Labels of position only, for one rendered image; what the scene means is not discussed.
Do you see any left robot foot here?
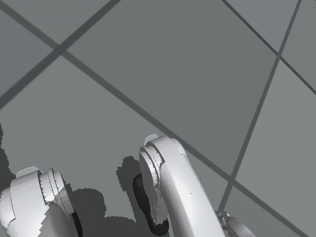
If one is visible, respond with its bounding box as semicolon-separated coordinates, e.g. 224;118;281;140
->
72;211;83;237

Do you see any right robot foot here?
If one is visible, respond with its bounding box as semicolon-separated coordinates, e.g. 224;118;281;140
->
133;174;169;236

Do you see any right robot hand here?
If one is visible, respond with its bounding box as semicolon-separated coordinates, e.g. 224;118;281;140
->
215;210;256;237

